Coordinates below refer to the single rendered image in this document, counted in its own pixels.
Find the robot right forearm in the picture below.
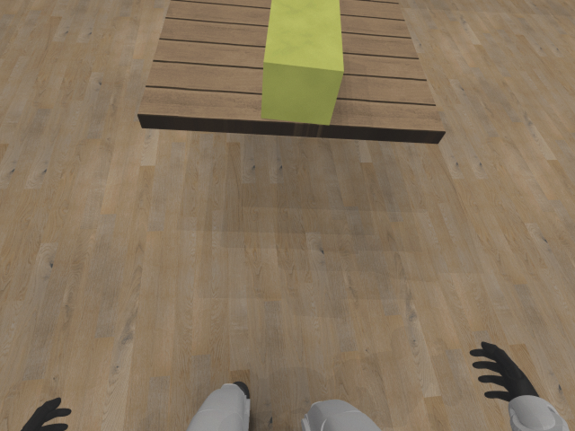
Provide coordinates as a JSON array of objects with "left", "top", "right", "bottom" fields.
[{"left": 509, "top": 395, "right": 570, "bottom": 431}]

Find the robot thigh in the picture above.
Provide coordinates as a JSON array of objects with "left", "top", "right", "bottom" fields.
[
  {"left": 301, "top": 400, "right": 382, "bottom": 431},
  {"left": 186, "top": 388, "right": 251, "bottom": 431}
]

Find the right robot hand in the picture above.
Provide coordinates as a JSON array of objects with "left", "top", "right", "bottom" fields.
[{"left": 470, "top": 342, "right": 540, "bottom": 402}]

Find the right robot thigh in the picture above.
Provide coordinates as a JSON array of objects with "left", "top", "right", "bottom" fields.
[{"left": 301, "top": 400, "right": 382, "bottom": 431}]

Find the left robot thigh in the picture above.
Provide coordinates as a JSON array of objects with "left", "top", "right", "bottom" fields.
[{"left": 186, "top": 388, "right": 251, "bottom": 431}]

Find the table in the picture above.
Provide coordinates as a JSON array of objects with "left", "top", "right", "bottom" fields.
[{"left": 137, "top": 0, "right": 446, "bottom": 144}]

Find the carton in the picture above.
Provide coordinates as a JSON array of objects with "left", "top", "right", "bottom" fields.
[{"left": 261, "top": 0, "right": 344, "bottom": 126}]

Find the left robot hand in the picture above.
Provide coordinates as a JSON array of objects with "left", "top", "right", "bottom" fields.
[{"left": 21, "top": 398, "right": 72, "bottom": 431}]

